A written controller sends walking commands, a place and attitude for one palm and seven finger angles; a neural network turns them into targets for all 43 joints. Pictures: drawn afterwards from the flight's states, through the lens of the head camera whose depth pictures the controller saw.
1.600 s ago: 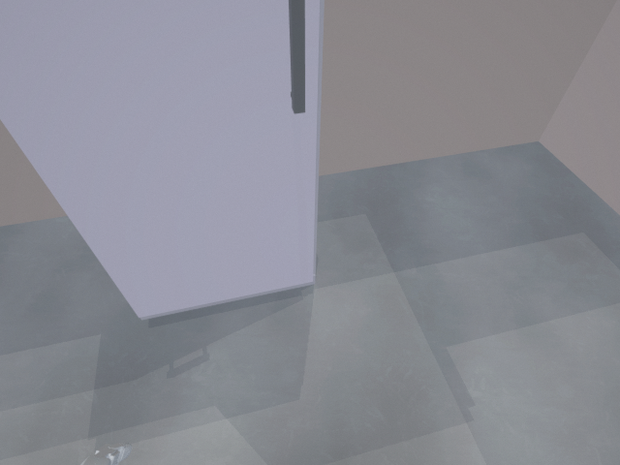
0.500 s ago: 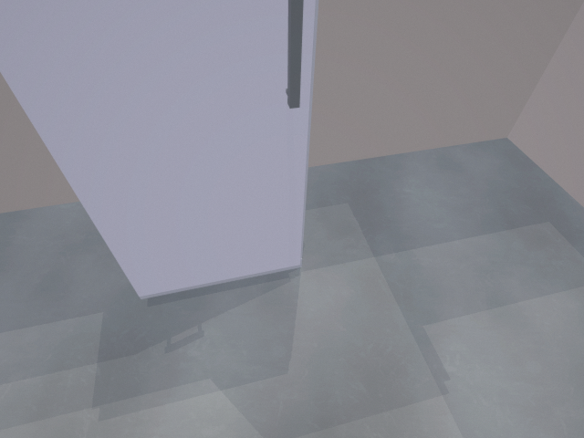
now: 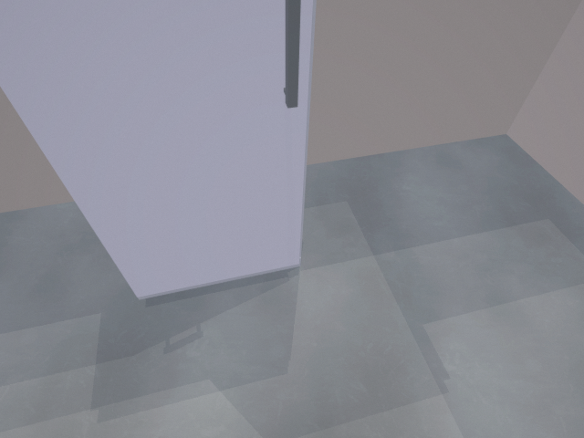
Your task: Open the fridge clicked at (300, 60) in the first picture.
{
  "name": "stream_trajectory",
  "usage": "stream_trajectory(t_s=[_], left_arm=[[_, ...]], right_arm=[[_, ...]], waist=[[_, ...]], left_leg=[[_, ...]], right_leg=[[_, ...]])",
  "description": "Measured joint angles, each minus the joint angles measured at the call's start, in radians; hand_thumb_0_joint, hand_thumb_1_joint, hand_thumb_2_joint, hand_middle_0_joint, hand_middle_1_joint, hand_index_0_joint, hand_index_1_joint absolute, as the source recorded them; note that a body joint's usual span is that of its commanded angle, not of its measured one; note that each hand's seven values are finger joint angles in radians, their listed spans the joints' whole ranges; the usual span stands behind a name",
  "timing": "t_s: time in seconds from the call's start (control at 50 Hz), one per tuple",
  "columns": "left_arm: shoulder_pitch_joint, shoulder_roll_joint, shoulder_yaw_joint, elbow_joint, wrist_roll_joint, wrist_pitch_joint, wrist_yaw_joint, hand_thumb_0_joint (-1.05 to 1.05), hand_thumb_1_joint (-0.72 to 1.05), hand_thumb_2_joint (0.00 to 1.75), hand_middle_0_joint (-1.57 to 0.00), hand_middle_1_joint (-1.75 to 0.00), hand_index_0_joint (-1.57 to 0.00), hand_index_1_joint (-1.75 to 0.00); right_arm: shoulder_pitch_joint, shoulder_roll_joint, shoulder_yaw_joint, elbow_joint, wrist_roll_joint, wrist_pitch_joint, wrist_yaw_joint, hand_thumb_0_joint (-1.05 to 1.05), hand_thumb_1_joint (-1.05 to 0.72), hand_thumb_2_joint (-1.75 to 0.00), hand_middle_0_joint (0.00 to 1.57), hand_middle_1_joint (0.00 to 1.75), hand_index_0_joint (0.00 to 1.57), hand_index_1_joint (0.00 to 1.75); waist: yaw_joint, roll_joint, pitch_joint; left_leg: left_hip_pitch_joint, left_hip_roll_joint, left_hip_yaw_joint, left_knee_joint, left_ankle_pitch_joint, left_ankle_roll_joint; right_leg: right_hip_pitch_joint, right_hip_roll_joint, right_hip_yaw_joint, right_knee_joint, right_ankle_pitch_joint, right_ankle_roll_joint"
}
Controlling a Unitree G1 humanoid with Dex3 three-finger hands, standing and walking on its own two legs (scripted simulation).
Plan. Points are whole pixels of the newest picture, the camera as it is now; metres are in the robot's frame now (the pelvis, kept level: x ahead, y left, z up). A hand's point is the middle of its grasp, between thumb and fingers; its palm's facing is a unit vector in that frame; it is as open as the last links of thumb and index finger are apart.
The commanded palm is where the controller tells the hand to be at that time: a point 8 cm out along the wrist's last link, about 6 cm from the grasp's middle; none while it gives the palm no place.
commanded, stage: look at it before walking up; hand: right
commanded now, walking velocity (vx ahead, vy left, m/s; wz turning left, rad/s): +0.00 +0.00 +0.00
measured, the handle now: (289, 37) +0.79 +0.05 +0.19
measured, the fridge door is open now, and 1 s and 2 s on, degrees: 0 0 0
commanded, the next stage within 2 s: turn to face it in 0.04 s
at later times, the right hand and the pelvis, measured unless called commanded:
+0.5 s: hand out of the picture +0.07 -0.20 -0.18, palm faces -0.12 +0.96 -0.25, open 7.4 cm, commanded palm none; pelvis -0.01 +0.00 -0.01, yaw +6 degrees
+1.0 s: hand out of the picture +0.09 -0.22 -0.18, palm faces -0.23 +0.95 -0.19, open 7.4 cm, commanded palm none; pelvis -0.03 -0.04 +0.00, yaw +15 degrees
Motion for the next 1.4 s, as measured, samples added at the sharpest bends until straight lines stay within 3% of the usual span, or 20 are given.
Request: stream_trajectory(t_s=[0.28, 0.5, 0.62, 0.7, 0.74, 0.78, 0.84, 0.88, 0.92, 1.0, 1.08, 1.16, 1.22, 1.28, 1.32, 1.4], left_arm=[[-0.005, -0.010, 0.006, -0.015, 0.001, 0.006, 0.011, 0.01, 0.90, 0.90, -0.21, -0.30, -0.20, -0.30], [0.052, -0.106, 0.023, -0.095, 0.003, 0.034, 0.019, 0.01, 0.90, 0.90, -0.21, -0.30, -0.20, -0.30], [0.095, -0.127, 0.039, -0.102, 0.001, 0.046, 0.019, 0.01, 0.90, 0.90, -0.21, -0.30, -0.20, -0.30], [0.108, -0.126, 0.049, -0.098, -0.002, 0.048, 0.024, 0.01, 0.90, 0.90, -0.21, -0.30, -0.20, -0.30], [0.114, -0.129, 0.049, -0.100, -0.005, 0.039, 0.028, 0.01, 0.91, 0.90, -0.21, -0.30, -0.20, -0.30], [0.121, -0.144, 0.047, -0.103, -0.003, 0.026, 0.031, 0.01, 0.91, 0.90, -0.20, -0.30, -0.20, -0.30], [0.137, -0.155, 0.044, -0.114, 0.006, 0.015, 0.034, 0.01, 0.91, 0.90, -0.20, -0.30, -0.20, -0.30], [0.144, -0.165, 0.039, -0.113, 0.012, 0.013, 0.036, 0.01, 0.91, 0.90, -0.20, -0.30, -0.20, -0.30], [0.147, -0.172, 0.034, -0.108, 0.015, 0.012, 0.037, 0.01, 0.90, 0.90, -0.21, -0.30, -0.20, -0.30], [0.156, -0.181, 0.032, -0.095, 0.022, 0.003, 0.033, 0.01, 0.90, 0.90, -0.21, -0.30, -0.20, -0.30], [0.185, -0.180, 0.035, -0.077, 0.027, -0.004, 0.025, 0.01, 0.90, 0.90, -0.21, -0.30, -0.20, -0.30], [0.239, -0.173, 0.038, -0.040, 0.018, -0.002, 0.017, 0.01, 0.90, 0.90, -0.21, -0.30, -0.20, -0.30], [0.258, -0.156, 0.044, -0.001, 0.020, 0.028, 0.006, 0.01, 0.90, 0.90, -0.21, -0.30, -0.20, -0.30], [0.247, -0.153, 0.052, 0.005, 0.023, 0.038, -0.006, 0.01, 0.91, 0.90, -0.20, -0.30, -0.20, -0.30], [0.231, -0.154, 0.059, -0.012, 0.021, 0.033, -0.011, 0.01, 0.91, 0.90, -0.20, -0.30, -0.20, -0.30], [0.188, -0.161, 0.064, -0.055, 0.014, 0.016, -0.021, 0.01, 0.91, 0.90, -0.20, -0.30, -0.20, -0.30]], right_arm=[[0.010, 0.007, -0.008, -0.014, 0.000, 0.015, -0.006, 0.01, -0.91, -0.90, 0.20, 0.30, 0.20, 0.30], [0.074, 0.093, -0.019, -0.093, -0.008, 0.061, 0.001, 0.00, -0.91, -0.90, 0.20, 0.30, 0.20, 0.30], [0.084, 0.134, -0.022, -0.128, -0.014, 0.058, 0.002, 0.01, -0.91, -0.90, 0.20, 0.30, 0.20, 0.30], [0.077, 0.154, -0.030, -0.143, -0.015, 0.054, -0.007, 0.00, -0.91, -0.90, 0.20, 0.30, 0.20, 0.30], [0.076, 0.153, -0.036, -0.146, -0.013, 0.056, -0.012, 0.00, -0.91, -0.90, 0.20, 0.30, 0.20, 0.30], [0.075, 0.140, -0.045, -0.145, -0.009, 0.063, -0.014, 0.00, -0.91, -0.90, 0.20, 0.30, 0.20, 0.30], [0.071, 0.130, -0.059, -0.134, -0.010, 0.079, -0.011, 0.01, -0.91, -0.90, 0.20, 0.30, 0.20, 0.30], [0.069, 0.122, -0.069, -0.132, -0.014, 0.079, -0.007, 0.01, -0.91, -0.90, 0.20, 0.30, 0.20, 0.30], [0.069, 0.116, -0.076, -0.131, -0.014, 0.077, -0.004, 0.01, -0.91, -0.90, 0.20, 0.30, 0.20, 0.30], [0.074, 0.117, -0.075, -0.118, -0.015, 0.075, 0.003, 0.01, -0.91, -0.90, 0.19, 0.30, 0.20, 0.30], [0.076, 0.133, -0.066, -0.099, -0.018, 0.068, 0.015, 0.01, -0.91, -0.90, 0.19, 0.30, 0.20, 0.30], [0.086, 0.152, -0.055, -0.089, -0.016, 0.024, 0.015, 0.01, -0.91, -0.90, 0.19, 0.30, 0.20, 0.30], [0.117, 0.186, -0.047, -0.072, -0.013, -0.009, 0.002, 0.00, -0.91, -0.90, 0.19, 0.30, 0.20, 0.30], [0.183, 0.193, -0.051, -0.049, -0.015, -0.026, -0.014, 0.00, -0.92, -0.90, 0.20, 0.30, 0.20, 0.30], [0.223, 0.193, -0.049, -0.021, -0.018, -0.028, -0.015, 0.00, -0.92, -0.90, 0.20, 0.30, 0.20, 0.30], [0.282, 0.191, -0.047, 0.034, -0.022, -0.025, -0.012, 0.00, -0.92, -0.90, 0.20, 0.30, 0.20, 0.30]], waist=[[-0.010, 0.002, 0.003], [-0.002, 0.012, 0.023], [0.014, 0.001, 0.030], [0.015, -0.003, 0.035], [0.015, 0.008, 0.032], [0.016, 0.044, 0.029], [0.018, 0.043, 0.019], [0.017, 0.038, 0.016], [0.013, 0.032, 0.013], [0.017, 0.012, 0.001], [0.037, -0.009, -0.015], [0.037, -0.013, -0.034], [0.023, -0.045, -0.044], [0.011, -0.030, -0.051], [0.012, -0.018, -0.047], [0.006, 0.009, -0.029]], left_leg=[[-0.012, -0.009, -0.021, 0.020, -0.007, 0.001], [-0.144, -0.044, -0.096, 0.191, -0.061, 0.001], [-0.202, -0.061, -0.107, 0.252, -0.078, 0.002], [-0.211, -0.066, -0.114, 0.233, -0.058, -0.005], [-0.216, -0.066, -0.128, 0.223, -0.045, -0.016], [-0.224, -0.055, -0.153, 0.233, -0.044, -0.019], [-0.286, -0.057, -0.105, 0.434, -0.189, -0.017], [-0.313, -0.046, -0.063, 0.568, -0.220, -0.021], [-0.308, -0.027, -0.025, 0.607, -0.226, -0.028], [-0.233, 0.007, 0.033, 0.503, -0.255, -0.027], [-0.141, 0.017, 0.068, 0.348, -0.269, -0.007], [-0.018, 0.018, 0.084, 0.098, -0.134, 0.027], [0.004, -0.003, 0.101, 0.115, -0.137, 0.016], [0.053, -0.002, 0.094, 0.067, -0.141, 0.010], [0.083, 0.003, 0.092, 0.038, -0.140, 0.001], [0.127, 0.017, 0.089, 0.020, -0.167, -0.021]], right_leg=[[-0.003, -0.009, -0.021, 0.020, -0.016, 0.003], [-0.100, -0.039, -0.097, 0.184, -0.100, 0.002], [-0.163, -0.054, -0.105, 0.272, -0.138, 0.004], [-0.203, -0.029, -0.059, 0.357, -0.223, 0.008], [-0.182, -0.019, -0.051, 0.299, -0.188, 0.005], [-0.166, -0.002, -0.074, 0.261, -0.122, -0.023], [-0.147, -0.015, -0.101, 0.232, -0.121, -0.050], [-0.127, -0.027, -0.113, 0.196, -0.106, -0.055], [-0.109, -0.038, -0.127, 0.164, -0.089, -0.055], [-0.086, -0.057, -0.153, 0.132, -0.079, -0.052], [-0.075, -0.068, -0.172, 0.128, -0.087, -0.042], [-0.100, -0.075, -0.180, 0.219, -0.148, -0.019], [-0.188, -0.084, -0.118, 0.448, -0.278, -0.007], [-0.286, -0.087, -0.101, 0.595, -0.229, 0.002], [-0.334, -0.097, -0.103, 0.599, -0.183, 0.009], [-0.363, -0.112, -0.109, 0.470, -0.110, 0.008]])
